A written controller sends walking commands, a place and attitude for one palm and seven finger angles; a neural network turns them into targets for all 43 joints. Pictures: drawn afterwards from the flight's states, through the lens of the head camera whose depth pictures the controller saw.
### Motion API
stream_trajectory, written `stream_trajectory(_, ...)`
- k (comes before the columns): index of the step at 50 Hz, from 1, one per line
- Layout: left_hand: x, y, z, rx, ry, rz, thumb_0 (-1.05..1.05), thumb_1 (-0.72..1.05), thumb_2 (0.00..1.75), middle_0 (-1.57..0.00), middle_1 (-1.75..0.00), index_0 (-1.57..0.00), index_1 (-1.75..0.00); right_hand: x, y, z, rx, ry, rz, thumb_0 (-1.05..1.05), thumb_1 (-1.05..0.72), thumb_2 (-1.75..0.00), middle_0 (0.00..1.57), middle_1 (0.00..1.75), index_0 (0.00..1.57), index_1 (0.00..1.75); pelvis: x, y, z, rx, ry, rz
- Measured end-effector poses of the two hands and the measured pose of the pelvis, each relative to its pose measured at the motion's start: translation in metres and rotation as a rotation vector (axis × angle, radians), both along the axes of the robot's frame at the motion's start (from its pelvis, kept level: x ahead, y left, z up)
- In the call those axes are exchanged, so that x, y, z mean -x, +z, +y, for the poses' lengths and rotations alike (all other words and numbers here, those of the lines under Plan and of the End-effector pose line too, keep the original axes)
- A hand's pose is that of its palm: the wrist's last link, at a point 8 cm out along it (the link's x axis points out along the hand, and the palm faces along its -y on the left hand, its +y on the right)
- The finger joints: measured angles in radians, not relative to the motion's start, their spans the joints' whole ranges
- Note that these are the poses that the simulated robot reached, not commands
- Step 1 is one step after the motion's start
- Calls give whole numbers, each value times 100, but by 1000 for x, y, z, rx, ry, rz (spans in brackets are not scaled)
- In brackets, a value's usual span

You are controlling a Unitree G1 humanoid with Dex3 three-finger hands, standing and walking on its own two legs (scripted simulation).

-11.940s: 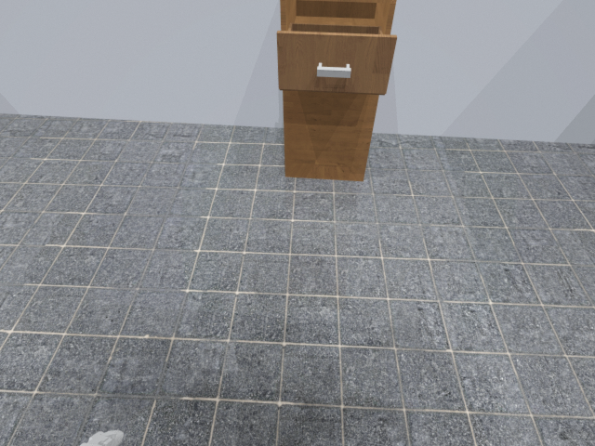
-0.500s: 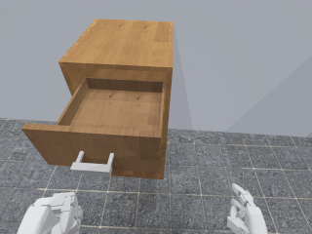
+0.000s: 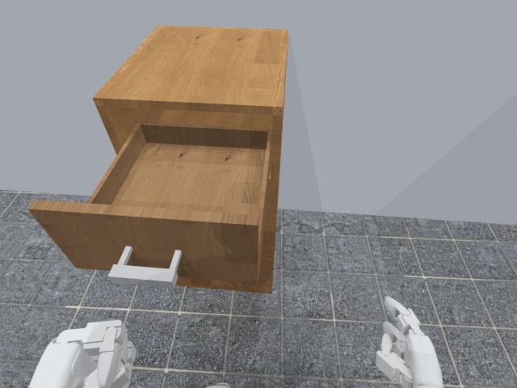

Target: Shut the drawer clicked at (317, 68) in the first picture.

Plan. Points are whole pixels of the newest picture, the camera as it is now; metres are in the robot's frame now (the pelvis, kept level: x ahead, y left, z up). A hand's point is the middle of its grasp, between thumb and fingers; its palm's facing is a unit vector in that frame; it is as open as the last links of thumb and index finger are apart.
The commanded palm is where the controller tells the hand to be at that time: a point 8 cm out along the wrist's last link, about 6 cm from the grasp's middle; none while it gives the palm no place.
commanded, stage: bring the fist close to the handle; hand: left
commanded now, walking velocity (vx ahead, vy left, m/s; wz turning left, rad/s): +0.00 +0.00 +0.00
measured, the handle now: (148, 265) +0.30 +0.22 +0.02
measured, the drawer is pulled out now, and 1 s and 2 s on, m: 0.29 0.29 0.27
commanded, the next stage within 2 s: push the drawer shut in 1.20 s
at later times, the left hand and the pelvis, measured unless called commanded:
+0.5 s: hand (146, 345) +0.17 +0.17 +0.04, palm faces +0.02 -1.00 -0.04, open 3.3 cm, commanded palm +0.14 +0.23 +0.05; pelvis +0.00 +0.00 -0.02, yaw -1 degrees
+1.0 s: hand (159, 329) +0.20 +0.17 +0.02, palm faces +0.01 -1.00 -0.04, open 3.3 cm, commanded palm +0.17 +0.23 +0.02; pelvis +0.00 +0.01 -0.04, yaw -2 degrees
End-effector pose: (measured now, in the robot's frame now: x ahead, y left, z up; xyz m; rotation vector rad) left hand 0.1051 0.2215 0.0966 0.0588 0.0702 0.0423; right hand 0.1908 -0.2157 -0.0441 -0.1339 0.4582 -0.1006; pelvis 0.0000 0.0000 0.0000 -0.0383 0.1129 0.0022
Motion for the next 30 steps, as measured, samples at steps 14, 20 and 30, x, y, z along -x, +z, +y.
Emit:
stream_trajectory(14,-28,-25,4,13,-26,1,2,90,90,-140,-160,-140,-160,17,-21,-18,36,-49,102,2,-90,-90,20,30,21,30,0,-8,-2,1,-4,44)
stream_trajectory(20,-36,-37,0,18,-33,8,2,90,90,-140,-160,-140,-160,21,-29,-18,43,-59,136,2,-90,-90,20,30,21,30,0,-13,1,-1,-11,69)
stream_trajectory(30,-56,-59,2,20,-29,-11,2,90,90,-140,-160,-140,-160,21,-48,-10,51,-40,183,2,-90,-90,20,30,21,30,2,-28,5,6,-14,119)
